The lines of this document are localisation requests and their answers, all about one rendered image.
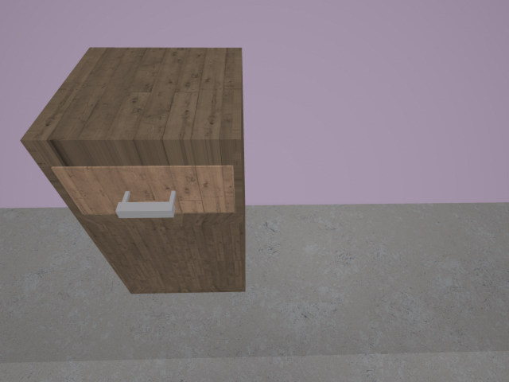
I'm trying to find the drawer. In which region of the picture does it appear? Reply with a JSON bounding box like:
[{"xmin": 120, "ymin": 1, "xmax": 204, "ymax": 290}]
[{"xmin": 51, "ymin": 166, "xmax": 235, "ymax": 214}]

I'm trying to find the handle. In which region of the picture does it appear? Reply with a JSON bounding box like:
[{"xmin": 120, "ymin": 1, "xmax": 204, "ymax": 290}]
[{"xmin": 115, "ymin": 191, "xmax": 176, "ymax": 218}]

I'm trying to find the cabinet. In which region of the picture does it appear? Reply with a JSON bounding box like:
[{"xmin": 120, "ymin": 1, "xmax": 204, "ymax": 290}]
[{"xmin": 20, "ymin": 47, "xmax": 246, "ymax": 294}]

